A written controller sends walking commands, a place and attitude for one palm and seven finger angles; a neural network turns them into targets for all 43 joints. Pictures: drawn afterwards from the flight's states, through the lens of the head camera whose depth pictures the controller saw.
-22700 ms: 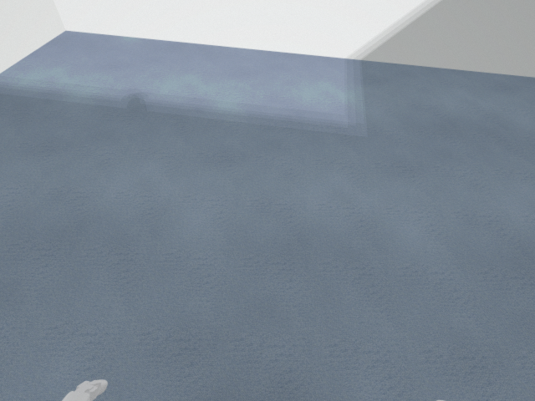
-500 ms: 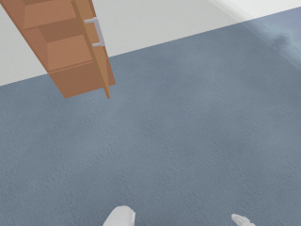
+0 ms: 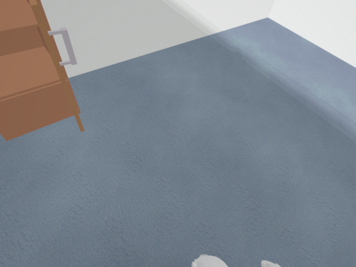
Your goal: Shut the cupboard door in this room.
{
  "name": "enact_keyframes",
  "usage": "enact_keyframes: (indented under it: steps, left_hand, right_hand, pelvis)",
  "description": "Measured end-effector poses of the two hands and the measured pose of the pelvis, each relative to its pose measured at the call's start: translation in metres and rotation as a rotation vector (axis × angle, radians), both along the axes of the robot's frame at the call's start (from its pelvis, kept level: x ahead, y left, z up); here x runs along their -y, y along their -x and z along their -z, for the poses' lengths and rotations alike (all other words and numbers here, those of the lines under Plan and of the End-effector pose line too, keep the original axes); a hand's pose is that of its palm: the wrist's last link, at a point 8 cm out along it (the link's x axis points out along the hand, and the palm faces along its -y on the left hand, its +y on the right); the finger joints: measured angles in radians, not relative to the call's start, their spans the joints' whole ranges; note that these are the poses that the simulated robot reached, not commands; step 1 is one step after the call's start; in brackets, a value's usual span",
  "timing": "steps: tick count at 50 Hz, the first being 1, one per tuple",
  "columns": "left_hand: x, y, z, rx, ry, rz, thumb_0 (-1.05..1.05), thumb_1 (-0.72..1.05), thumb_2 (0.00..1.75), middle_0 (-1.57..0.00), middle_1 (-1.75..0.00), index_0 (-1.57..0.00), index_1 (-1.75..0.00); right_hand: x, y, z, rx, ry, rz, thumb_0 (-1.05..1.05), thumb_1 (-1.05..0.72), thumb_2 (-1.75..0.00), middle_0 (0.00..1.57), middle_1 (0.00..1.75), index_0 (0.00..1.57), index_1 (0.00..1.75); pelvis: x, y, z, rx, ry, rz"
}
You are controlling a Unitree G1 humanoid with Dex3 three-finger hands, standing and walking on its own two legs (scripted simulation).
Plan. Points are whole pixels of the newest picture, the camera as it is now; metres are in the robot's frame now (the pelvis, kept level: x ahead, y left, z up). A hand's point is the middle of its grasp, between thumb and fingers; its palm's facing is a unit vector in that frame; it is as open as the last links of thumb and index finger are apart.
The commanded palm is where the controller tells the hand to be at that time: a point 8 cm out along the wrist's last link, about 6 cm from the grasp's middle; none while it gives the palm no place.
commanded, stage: walk around to get in front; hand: left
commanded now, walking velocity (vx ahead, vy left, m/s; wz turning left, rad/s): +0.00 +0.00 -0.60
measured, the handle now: (63, 48) +0.77 +0.50 -0.01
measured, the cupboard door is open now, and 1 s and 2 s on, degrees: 82 82 82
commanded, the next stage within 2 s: none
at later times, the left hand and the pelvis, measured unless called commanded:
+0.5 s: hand (160, 224) +0.24 +0.06 -0.14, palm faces -0.43 -0.88 -0.18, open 7.4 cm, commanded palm none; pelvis +0.03 -0.04 +0.00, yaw -20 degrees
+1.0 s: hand (158, 253) +0.17 +0.05 -0.17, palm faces -0.35 -0.91 -0.20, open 7.3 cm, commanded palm none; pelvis +0.17 -0.14 +0.00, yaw -28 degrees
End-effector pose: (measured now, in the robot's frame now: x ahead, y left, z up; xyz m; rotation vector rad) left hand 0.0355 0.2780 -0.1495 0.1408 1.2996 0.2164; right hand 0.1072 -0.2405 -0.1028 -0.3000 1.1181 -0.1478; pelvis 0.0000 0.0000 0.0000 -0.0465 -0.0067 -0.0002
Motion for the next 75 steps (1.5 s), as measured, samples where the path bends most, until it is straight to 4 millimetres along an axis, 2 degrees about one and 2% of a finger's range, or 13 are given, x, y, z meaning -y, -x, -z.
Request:
enact_keyframes:
  steps: [7, 13, 22, 28, 30, 33, 41, 48, 53, 55, 58, 68, 75]
  left_hand:
    - [-0.009, -0.041, -0.009, 0.031, 0.0, 0.122, 0.0, 0.91, 0.9, -0.19, -0.3, -0.2, -0.29]
    - [0.02, -0.081, -0.012, 0.033, 0.032, 0.265, 0.0, 0.92, 0.9, -0.19, -0.3, -0.2, -0.29]
    - [0.124, -0.183, -0.027, 0.164, 0.081, 0.513, 0.01, 0.91, 0.9, -0.19, -0.3, -0.2, -0.29]
    - [0.208, -0.243, -0.033, 0.315, 0.084, 0.618, 0.0, 0.91, 0.9, -0.19, -0.3, -0.2, -0.29]
    - [0.222, -0.245, -0.032, 0.338, 0.083, 0.609, 0.0, 0.91, 0.9, -0.19, -0.3, -0.2, -0.29]
    - [0.225, -0.23, -0.03, 0.27, 0.066, 0.585, 0.0, 0.91, 0.9, -0.2, -0.3, -0.2, -0.29]
    - [0.191, -0.183, -0.03, 0.017, -0.029, 0.498, -0.01, 0.94, 0.9, -0.2, -0.3, -0.2, -0.3]
    - [0.179, -0.156, -0.018, -0.186, -0.027, 0.411, 0.0, 0.92, 0.9, -0.19, -0.3, -0.2, -0.29]
    - [0.182, -0.163, -0.002, -0.324, 0.017, 0.376, 0.0, 0.92, 0.9, -0.2, -0.3, -0.2, -0.29]
    - [0.184, -0.179, 0.009, -0.366, 0.036, 0.383, 0.0, 0.91, 0.9, -0.2, -0.3, -0.2, -0.29]
    - [0.193, -0.225, 0.014, -0.348, 0.055, 0.426, 0.0, 0.91, 0.9, -0.2, -0.3, -0.2, -0.29]
    - [0.263, -0.443, -0.005, 0.009, 0.071, 0.589, 0.0, 0.92, 0.9, -0.19, -0.3, -0.2, -0.29]
    - [0.336, -0.542, -0.018, 0.123, 0.081, 0.689, 0.0, 0.92, 0.9, -0.19, -0.3, -0.19, -0.29]
  right_hand:
    - [-0.007, 0.077, 0.002, -0.078, -0.01, 0.173, 0.01, -0.9, -0.9, 0.2, 0.3, 0.21, 0.3]
    - [-0.01, 0.148, 0.009, -0.142, -0.041, 0.348, 0.01, -0.9, -0.9, 0.2, 0.3, 0.21, 0.3]
    - [-0.011, 0.247, 0.02, -0.323, -0.116, 0.584, 0.01, -0.9, -0.9, 0.2, 0.3, 0.2, 0.3]
    - [0.009, 0.268, 0.046, -0.411, -0.199, 0.658, 0.01, -0.9, -0.9, 0.2, 0.3, 0.2, 0.3]
    - [0.024, 0.255, 0.053, -0.415, -0.214, 0.655, 0.01, -0.9, -0.9, 0.2, 0.3, 0.2, 0.3]
    - [0.057, 0.209, 0.052, -0.319, -0.205, 0.648, 0.01, -0.91, -0.9, 0.19, 0.3, 0.2, 0.3]
    - [0.136, 0.061, 0.03, -0.006, -0.144, 0.555, 0.01, -0.91, -0.9, 0.19, 0.3, 0.2, 0.3]
    - [0.165, -0.044, 0.022, 0.057, -0.116, 0.472, 0.01, -0.91, -0.9, 0.19, 0.3, 0.2, 0.3]
    - [0.168, -0.122, 0.022, 0.091, -0.094, 0.427, 0.01, -0.91, -0.9, 0.19, 0.3, 0.2, 0.3]
    - [0.168, -0.146, 0.026, 0.121, -0.073, 0.429, 0.01, -0.9, -0.9, 0.19, 0.3, 0.2, 0.3]
    - [0.159, -0.153, 0.026, 0.116, -0.074, 0.476, 0.01, -0.9, -0.9, 0.19, 0.3, 0.2, 0.3]
    - [0.124, -0.086, 0.022, -0.141, -0.108, 0.735, -0.01, -0.95, -0.9, 0.2, 0.3, 0.2, 0.3]
    - [0.085, -0.064, 0.025, -0.325, -0.231, 0.849, 0.0, -0.92, -0.9, 0.19, 0.3, 0.2, 0.3]
  pelvis:
    - [-0.014, 0.003, -0.005, -0.005, 0.003, 0.105]
    - [-0.011, -0.001, -0.006, -0.008, -0.014, 0.207]
    - [0.024, -0.016, -0.002, -0.006, -0.039, 0.328]
    - [0.072, -0.036, 0.016, -0.001, -0.054, 0.376]
    - [0.086, -0.04, 0.019, 0.011, -0.051, 0.388]
    - [0.101, -0.051, 0.01, 0.022, -0.063, 0.423]
    - [0.13, -0.095, -0.006, 0.012, -0.052, 0.471]
    - [0.142, -0.154, -0.001, 0.001, -0.024, 0.483]
    - [0.145, -0.21, 0.01, 0.0, -0.015, 0.495]
    - [0.143, -0.233, 0.019, 0.007, -0.015, 0.506]
    - [0.142, -0.258, 0.017, 0.029, -0.016, 0.535]
    - [0.165, -0.33, -0.004, 0.035, -0.038, 0.574]
    - [0.202, -0.37, -0.004, 0.025, -0.053, 0.597]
